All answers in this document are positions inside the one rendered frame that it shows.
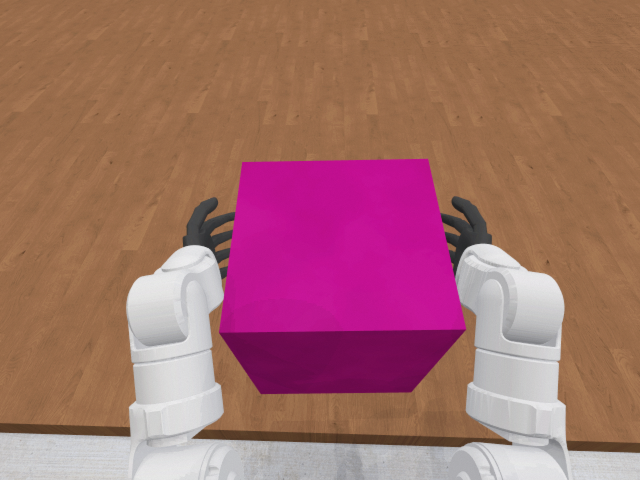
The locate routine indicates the carton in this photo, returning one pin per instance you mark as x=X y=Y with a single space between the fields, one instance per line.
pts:
x=339 y=277

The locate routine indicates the right robot forearm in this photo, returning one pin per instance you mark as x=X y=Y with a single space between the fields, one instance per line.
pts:
x=519 y=318

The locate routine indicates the left robot upper arm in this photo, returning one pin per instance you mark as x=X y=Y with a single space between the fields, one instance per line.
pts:
x=208 y=461

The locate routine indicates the left robot hand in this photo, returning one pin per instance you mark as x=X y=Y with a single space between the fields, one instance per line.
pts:
x=198 y=231

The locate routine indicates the right robot hand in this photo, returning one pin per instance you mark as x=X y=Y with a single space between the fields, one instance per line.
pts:
x=472 y=233

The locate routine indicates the left robot forearm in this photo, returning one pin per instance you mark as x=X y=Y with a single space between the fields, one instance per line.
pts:
x=170 y=342

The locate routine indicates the right robot upper arm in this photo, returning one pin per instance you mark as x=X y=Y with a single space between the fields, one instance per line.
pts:
x=487 y=461

